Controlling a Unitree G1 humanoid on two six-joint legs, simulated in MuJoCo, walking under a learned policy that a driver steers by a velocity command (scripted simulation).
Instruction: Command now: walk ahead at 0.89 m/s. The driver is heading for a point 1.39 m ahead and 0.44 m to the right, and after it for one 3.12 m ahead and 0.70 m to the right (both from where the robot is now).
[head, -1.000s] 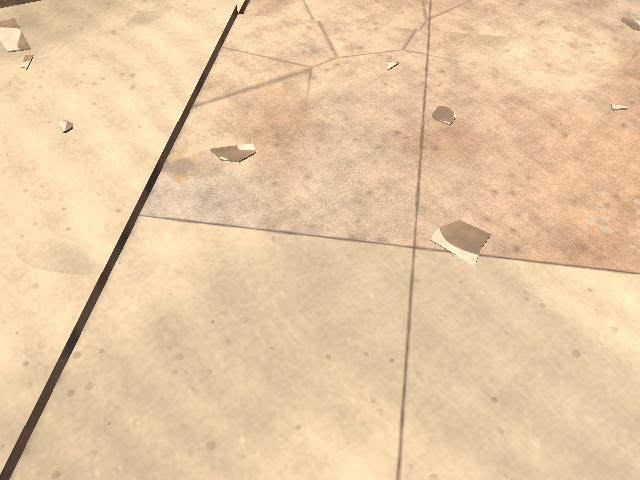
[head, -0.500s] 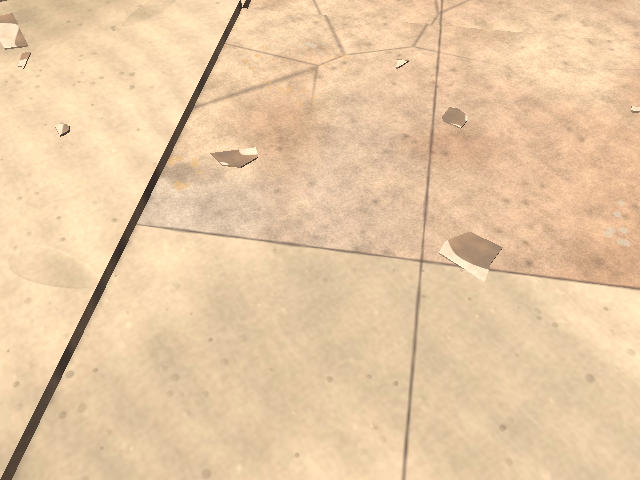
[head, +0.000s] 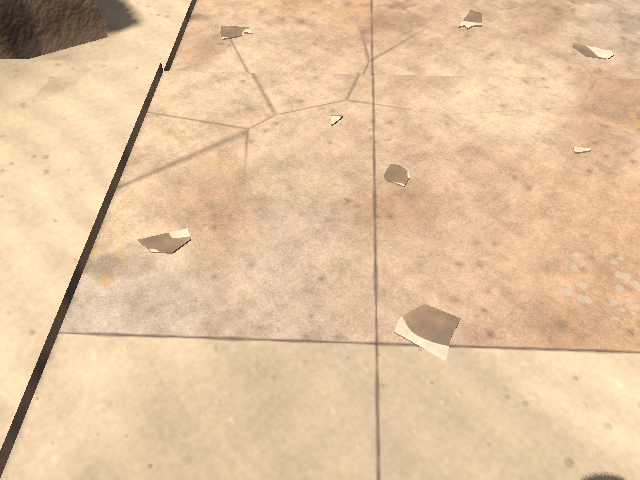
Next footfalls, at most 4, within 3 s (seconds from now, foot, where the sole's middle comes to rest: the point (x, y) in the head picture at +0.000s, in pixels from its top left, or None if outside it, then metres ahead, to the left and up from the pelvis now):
0.06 right None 0.21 -0.14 -0.77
0.56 left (319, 411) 0.66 -0.01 -0.77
1.02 right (371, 263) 1.07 -0.19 -0.77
1.46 left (371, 151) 1.52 -0.26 -0.77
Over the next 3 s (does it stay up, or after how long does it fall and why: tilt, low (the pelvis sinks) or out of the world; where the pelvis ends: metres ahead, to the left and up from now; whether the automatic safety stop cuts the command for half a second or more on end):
stays up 2.46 -0.76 -0.04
